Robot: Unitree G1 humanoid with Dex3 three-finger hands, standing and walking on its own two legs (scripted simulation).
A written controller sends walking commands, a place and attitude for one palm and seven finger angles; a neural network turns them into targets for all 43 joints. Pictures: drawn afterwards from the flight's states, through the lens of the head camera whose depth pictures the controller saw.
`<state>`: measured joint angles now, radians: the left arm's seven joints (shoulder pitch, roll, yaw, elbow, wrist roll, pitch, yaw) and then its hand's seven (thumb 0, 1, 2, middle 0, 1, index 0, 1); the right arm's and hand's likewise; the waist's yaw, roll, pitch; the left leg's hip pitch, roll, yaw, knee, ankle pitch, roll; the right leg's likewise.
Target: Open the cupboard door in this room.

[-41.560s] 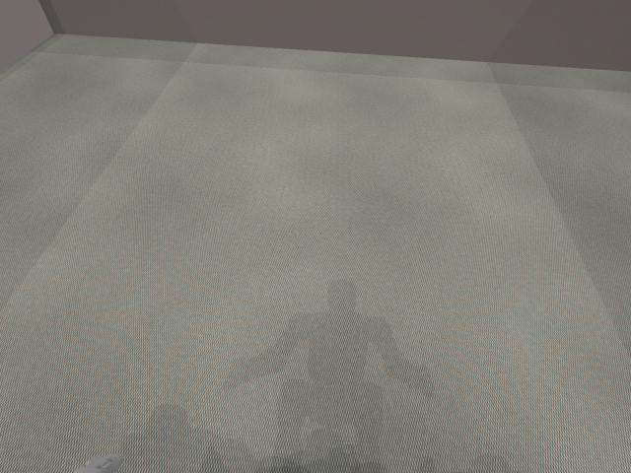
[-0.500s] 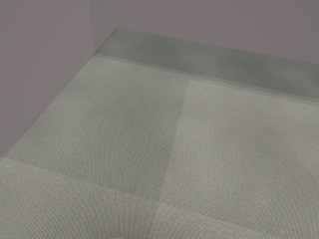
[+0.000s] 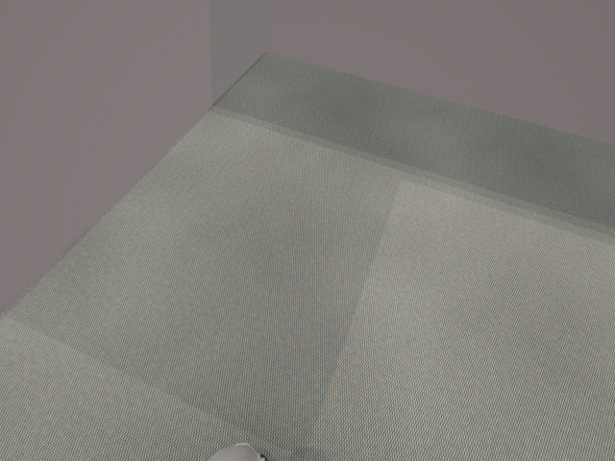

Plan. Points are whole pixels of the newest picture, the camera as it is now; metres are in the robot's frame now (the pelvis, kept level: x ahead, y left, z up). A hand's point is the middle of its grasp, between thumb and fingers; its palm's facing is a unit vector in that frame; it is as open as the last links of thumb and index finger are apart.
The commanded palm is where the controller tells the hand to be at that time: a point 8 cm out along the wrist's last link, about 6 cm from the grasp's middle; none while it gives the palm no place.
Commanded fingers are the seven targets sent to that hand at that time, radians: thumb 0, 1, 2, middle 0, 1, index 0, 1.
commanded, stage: turn to face it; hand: left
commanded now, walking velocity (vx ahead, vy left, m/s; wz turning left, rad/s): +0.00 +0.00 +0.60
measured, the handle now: out of the picture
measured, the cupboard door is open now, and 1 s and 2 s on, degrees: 48 48 48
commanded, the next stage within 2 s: none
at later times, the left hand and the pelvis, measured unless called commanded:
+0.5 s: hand out of the picture +0.08 +0.16 -0.15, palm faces +0.32 -0.92 -0.25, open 7.3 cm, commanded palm none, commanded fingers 0.00 0.90 0.90 -0.20 -0.30 -0.20 -0.30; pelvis +0.06 -0.06 +0.02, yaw +19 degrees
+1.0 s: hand out of the picture +0.04 +0.13 -0.14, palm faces +0.60 -0.75 -0.28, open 7.3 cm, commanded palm none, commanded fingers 0.00 0.90 0.90 -0.20 -0.30 -0.20 -0.30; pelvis +0.10 -0.09 +0.01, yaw +38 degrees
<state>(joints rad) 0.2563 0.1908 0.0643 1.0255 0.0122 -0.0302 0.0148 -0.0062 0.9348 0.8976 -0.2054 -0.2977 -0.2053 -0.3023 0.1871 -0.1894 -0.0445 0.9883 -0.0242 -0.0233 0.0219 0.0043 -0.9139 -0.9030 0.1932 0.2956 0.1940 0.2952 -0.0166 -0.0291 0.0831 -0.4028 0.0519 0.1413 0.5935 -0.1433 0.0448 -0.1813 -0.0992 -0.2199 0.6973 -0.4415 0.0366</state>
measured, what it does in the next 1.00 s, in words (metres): walks ahead, turning left: right foot, then left foot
